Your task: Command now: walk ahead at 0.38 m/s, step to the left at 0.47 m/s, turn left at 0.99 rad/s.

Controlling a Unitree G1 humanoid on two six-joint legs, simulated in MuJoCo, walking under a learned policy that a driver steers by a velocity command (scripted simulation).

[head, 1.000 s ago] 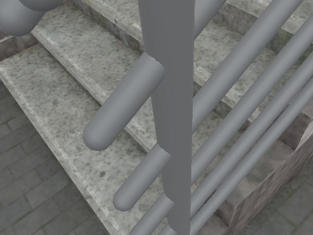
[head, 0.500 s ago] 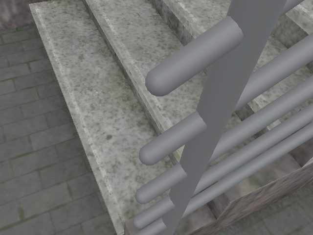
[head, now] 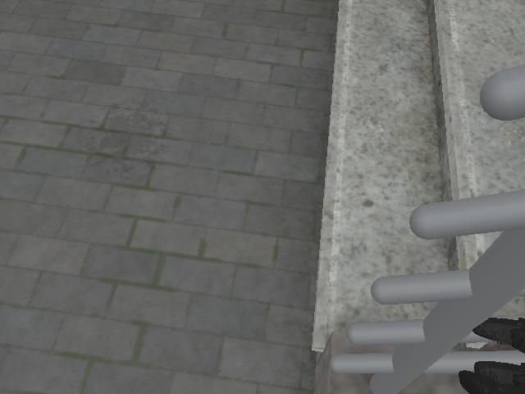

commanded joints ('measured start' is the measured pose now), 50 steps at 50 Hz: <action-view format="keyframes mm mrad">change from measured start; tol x64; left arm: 1 407 284 103 140 -82 0 71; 11 -549 -77 -19 -399 -26 73 -118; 50 171 28 -9 56 -20 -47 -137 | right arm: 1 -29 17 40 -147 -24 -8 41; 50 275 -86 46 197 -84 -216 -37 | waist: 1 21 53 -246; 50 -39 155 -137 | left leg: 1 -273 46 -41 149 106 40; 9 401 -21 -107 -550 693 238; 10 185 58 -410 -573 -493 314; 12 84 206 -802 -862 -544 391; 32 -557 -46 -127 260 279 163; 44 922 242 -397 -483 -101 209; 50 332 191 -251 -772 178 188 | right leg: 1 479 -541 506 -184 555 -196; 11 -787 -15 362 820 -313 107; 26 565 -313 797 -231 -288 -84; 39 37 -133 293 -448 310 -98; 42 20 -138 236 -30 979 -100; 44 -439 50 301 699 -213 -73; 50 -438 -41 411 789 61 -40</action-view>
